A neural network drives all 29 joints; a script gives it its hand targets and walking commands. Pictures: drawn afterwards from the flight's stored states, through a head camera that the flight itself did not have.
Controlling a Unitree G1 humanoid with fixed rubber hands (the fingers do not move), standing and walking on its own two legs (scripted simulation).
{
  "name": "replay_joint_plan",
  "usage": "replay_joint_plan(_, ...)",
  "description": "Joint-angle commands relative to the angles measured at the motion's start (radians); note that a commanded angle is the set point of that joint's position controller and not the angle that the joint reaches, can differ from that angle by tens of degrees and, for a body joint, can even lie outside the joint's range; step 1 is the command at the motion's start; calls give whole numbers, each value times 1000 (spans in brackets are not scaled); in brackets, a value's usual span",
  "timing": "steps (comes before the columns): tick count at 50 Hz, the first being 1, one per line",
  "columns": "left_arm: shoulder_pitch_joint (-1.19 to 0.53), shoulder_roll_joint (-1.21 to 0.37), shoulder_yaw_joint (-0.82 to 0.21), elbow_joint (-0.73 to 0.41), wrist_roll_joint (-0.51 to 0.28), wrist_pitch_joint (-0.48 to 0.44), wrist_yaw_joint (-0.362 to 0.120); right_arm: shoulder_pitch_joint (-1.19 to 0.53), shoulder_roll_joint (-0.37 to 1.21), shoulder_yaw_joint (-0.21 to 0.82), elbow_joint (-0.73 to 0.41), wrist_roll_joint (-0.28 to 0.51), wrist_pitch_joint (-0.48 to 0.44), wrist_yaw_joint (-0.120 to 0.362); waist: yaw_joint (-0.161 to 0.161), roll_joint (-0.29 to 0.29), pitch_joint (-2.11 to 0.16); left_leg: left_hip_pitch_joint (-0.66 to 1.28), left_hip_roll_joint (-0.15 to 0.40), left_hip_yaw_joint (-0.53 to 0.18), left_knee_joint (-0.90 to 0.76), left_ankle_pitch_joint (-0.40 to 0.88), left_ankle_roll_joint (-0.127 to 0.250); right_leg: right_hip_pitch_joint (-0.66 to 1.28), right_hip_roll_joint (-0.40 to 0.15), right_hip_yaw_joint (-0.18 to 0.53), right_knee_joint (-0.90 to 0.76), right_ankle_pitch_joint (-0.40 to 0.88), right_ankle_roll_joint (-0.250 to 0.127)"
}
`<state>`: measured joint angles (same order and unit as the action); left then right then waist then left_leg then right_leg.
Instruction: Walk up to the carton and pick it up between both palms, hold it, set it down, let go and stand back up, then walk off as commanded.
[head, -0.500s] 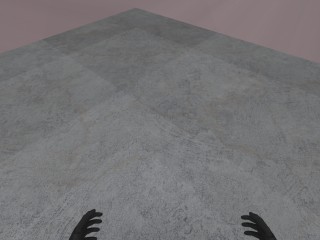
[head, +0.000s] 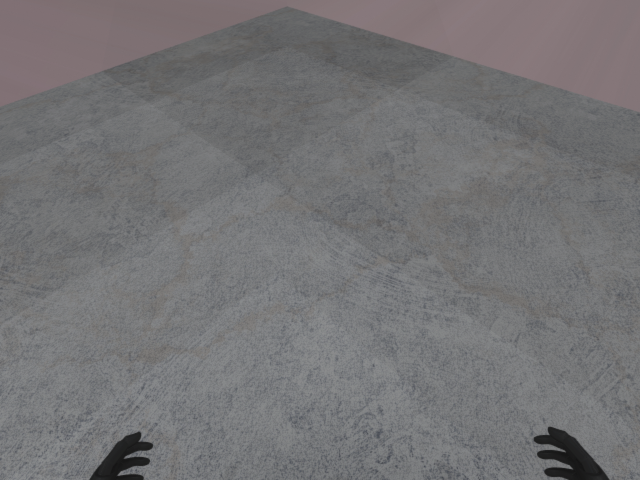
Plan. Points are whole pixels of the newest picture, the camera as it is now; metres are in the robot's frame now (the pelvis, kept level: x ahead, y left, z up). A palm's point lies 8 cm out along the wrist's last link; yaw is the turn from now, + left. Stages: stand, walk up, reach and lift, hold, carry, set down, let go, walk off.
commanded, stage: stand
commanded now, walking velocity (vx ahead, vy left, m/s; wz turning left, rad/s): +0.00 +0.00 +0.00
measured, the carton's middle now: out of the picture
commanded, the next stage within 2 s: none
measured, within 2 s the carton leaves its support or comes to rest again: neither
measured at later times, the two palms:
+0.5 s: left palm out of the picture +0.14 +0.29 -0.07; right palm out of the picture +0.10 -0.32 -0.08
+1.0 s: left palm out of the picture +0.10 +0.30 -0.08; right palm out of the picture +0.10 -0.31 -0.08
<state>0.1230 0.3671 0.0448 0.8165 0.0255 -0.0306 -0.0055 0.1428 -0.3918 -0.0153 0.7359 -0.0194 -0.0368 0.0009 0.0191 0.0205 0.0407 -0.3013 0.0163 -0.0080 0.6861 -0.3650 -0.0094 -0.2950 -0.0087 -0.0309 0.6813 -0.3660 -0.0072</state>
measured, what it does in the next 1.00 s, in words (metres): stands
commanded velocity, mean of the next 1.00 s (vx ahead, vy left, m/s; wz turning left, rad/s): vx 0.00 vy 0.00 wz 0.00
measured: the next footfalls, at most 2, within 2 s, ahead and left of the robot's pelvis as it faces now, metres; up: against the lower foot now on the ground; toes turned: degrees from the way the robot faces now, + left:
none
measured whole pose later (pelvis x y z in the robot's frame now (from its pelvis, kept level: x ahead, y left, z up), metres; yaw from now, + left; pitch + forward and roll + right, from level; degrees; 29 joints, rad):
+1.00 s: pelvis +0.00 -0.01 +0.03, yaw +0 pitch -2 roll +0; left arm 0.07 0.37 0.02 1.08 0.02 -0.02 -0.01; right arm 0.10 -0.39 0.00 1.02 -0.02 -0.02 0.00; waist 0.01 0.01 0.04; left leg -0.13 0.03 0.00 0.38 -0.20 -0.02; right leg -0.13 0.01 -0.03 0.38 -0.20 -0.01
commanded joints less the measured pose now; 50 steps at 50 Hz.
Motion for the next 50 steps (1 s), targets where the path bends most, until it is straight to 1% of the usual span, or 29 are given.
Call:
replay_joint_plan(1, -50, 194, 43, -17, -2, -21, 7, -26, -149, -43, -36, 4, -12, -8, -19, -38, -77, 2, 77, -51, -140, 167, 61, 61, -69, 85, -143, 197, -40)
replay_joint_plan(2, -69, 201, 45, -31, -6, -24, 5, -14, -136, -21, -15, 9, -11, -5, -26, -78, -54, -20, 78, -72, -152, 136, 76, 63, -85, 104, -166, 177, -50)
replay_joint_plan(5, -76, 167, 34, -19, -1, -18, 3, -21, -179, -38, 19, 3, -13, -11, -18, 74, -90, 47, 82, -59, -179, 194, 61, 66, -87, 101, -169, 210, -48)
replay_joint_plan(7, -68, 172, 29, -1, -8, -17, 2, -60, -163, -32, 10, 0, -14, -13, -10, -9, -41, 25, 98, -76, -206, 203, 61, 52, -78, 89, -195, 191, -42)
replay_joint_plan(8, -101, 179, 33, 17, 2, -13, 7, -47, -144, -31, 38, 6, -15, -7, -30, -98, -95, 67, 93, -74, -190, 224, 62, 108, -79, 72, -216, 237, -42)
replay_joint_plan(9, -80, 171, 40, 4, -8, -19, 10, -40, -149, -24, 54, 1, -12, -8, 12, -74, -112, 75, 85, -75, -178, 248, 66, 123, -89, 107, -205, 289, -48)
replay_joint_plan(11, -88, 197, 36, 36, -11, -13, 6, -26, -165, -32, 61, 9, -13, -2, -42, -34, -146, 112, 82, -51, -189, 277, 41, 137, -101, 94, -226, 278, -36)
replay_joint_plan(13, -88, 172, 24, 51, -16, -2, 7, -31, -133, -20, 92, -2, -15, -14, -6, -7, -90, 103, 92, -66, -180, 319, 54, 117, -107, 114, -242, 308, -47)
replay_joint_plan(14, -114, 176, 14, 47, -12, -4, 8, -36, -156, -15, 100, 1, -15, -8, -18, 29, -93, 76, 90, -64, -209, 294, 54, 143, -103, 88, -226, 324, -42)
replay_joint_plan(15, -86, 177, 24, 55, -21, -8, 5, -31, -150, -19, 122, 1, -9, -12, 4, -39, -109, 114, 106, -74, -234, 298, 64, 139, -113, 107, -253, 304, -47)
replay_joint_plan(16, -130, 203, 26, 69, -14, -9, 6, -54, -165, -26, 112, 2, -3, -11, -29, -75, -90, 134, 88, -36, -225, 278, 44, 105, -98, 109, -264, 301, -31)
replay_joint_plan(18, -98, 178, 13, 92, -14, -9, 6, -23, -143, -21, 147, 1, -4, -9, -19, -10, -79, 119, 101, -54, -231, 236, 49, 114, -102, 112, -270, 268, -40)
replay_joint_plan(19, -111, 196, 18, 115, -12, -11, 6, -36, -161, -20, 147, 0, -2, -7, -34, -43, -55, 73, 97, -70, -277, 197, 47, 134, -99, 104, -275, 258, -47)
replay_joint_plan(20, -123, 195, 23, 98, -11, -8, 0, -75, -187, -31, 140, -9, -5, -14, -19, 3, -79, 65, 98, -61, -264, 190, 43, 146, -97, 99, -283, 254, -27)
replay_joint_plan(21, -137, 192, 25, 110, 0, -4, 4, -48, -164, -18, 158, -9, 0, -5, -17, -39, -59, 86, 101, -73, -300, 200, 46, 156, -98, 99, -289, 232, -34)
replay_joint_plan(22, -115, 187, 15, 115, -15, -8, 1, -45, -160, -18, 175, -1, -8, -7, 3, 6, -65, 68, 103, -73, -303, 221, 41, 171, -110, 112, -278, 244, -40)
replay_joint_plan(25, -145, 181, 6, 139, -10, -3, -3, -46, -132, -10, 187, 3, -11, -4, -26, -42, -14, 96, 101, -65, -298, 275, 39, 120, -106, 118, -324, 259, -33)
replay_joint_plan(27, -118, 175, 14, 150, -4, -6, 2, -39, -152, -12, 193, -1, -10, -5, -30, 41, -75, 125, 92, -40, -285, 300, 36, 168, -90, 91, -314, 331, -21)
replay_joint_plan(29, -133, 181, 19, 162, -6, -10, 3, -46, -163, -19, 201, 12, 3, -11, -42, -26, -100, 146, 100, -60, -301, 300, 32, 193, -103, 97, -345, 325, -27)
replay_joint_plan(30, -138, 188, 24, 146, -11, -6, 3, -57, -160, -23, 198, -2, -1, -11, -17, -33, -102, 138, 106, -69, -318, 333, 35, 205, -97, 95, -330, 330, -22)
replay_joint_plan(32, -109, 209, 21, 184, -13, -2, -1, -61, -157, -19, 195, 3, 0, -19, -22, 11, -101, 162, 112, -62, -323, 315, 30, 201, -114, 100, -338, 319, -35)
replay_joint_plan(33, -123, 207, 21, 191, -14, 8, -2, -57, -137, -11, 213, 13, -2, -17, -14, -44, -122, 152, 121, -54, -314, 353, 37, 226, -115, 93, -328, 343, -24)
replay_joint_plan(35, -89, 178, 1, 201, -11, 1, -3, -74, -169, -19, 216, 2, -3, -19, 11, 19, -61, 148, 116, -70, -331, 299, 42, 177, -116, 108, -335, 287, -43)
replay_joint_plan(39, -142, 203, 19, 197, 3, 11, 2, -79, -158, -13, 225, -1, 5, -16, -30, -54, -18, 141, 111, -57, -338, 227, 29, 146, -108, 102, -379, 271, -26)
replay_joint_plan(43, -102, 190, 13, 218, -11, 3, 3, -121, -181, -29, 227, -9, 9, -4, 1, -58, -19, 148, 121, -82, -350, 183, 34, 126, -104, 96, -399, 237, -14)
replay_joint_plan(45, -128, 203, 16, 214, -6, 1, 2, -80, -150, -18, 231, -2, 1, -8, -30, 45, -48, 135, 112, -54, -360, 190, 27, 165, -115, 111, -384, 240, -28)
replay_joint_plan(47, -117, 164, -4, 211, -8, -3, -2, -94, -148, -14, 239, 11, 1, -5, -20, -27, -97, 176, 113, -67, -365, 205, 24, 181, -104, 83, -372, 273, -16)
replay_joint_plan(49, -99, 189, 6, 217, -16, -9, 2, -94, -150, -13, 241, 5, 1, -9, -10, -1, -79, 187, 125, -79, -376, 324, 31, 160, -112, 97, -361, 299, -17)
replay_joint_plan(50, -103, 181, 0, 226, -8, -1, 0, -107, -166, -25, 230, 3, -4, -10, -1, -42, -35, 169, 124, -74, -364, 318, 28, 155, -113, 86, -377, 307, -12)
